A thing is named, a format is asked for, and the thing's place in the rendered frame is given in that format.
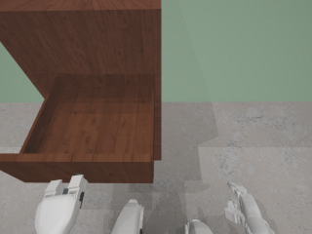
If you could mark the robot thigh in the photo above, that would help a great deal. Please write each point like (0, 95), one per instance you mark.
(196, 227)
(129, 220)

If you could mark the cabinet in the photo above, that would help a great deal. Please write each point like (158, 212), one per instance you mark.
(50, 37)

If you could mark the robot left thigh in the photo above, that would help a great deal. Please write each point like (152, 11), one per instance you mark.
(129, 220)

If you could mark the left robot hand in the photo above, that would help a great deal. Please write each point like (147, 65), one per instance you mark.
(57, 212)

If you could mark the robot right thigh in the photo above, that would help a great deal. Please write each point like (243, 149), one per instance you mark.
(196, 227)

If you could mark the robot right forearm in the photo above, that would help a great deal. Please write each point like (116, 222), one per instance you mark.
(257, 225)

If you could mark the right robot hand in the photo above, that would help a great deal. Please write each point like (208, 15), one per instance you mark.
(239, 211)

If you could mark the drawer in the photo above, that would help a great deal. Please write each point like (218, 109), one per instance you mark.
(101, 126)

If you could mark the handle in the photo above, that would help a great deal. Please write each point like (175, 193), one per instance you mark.
(65, 191)

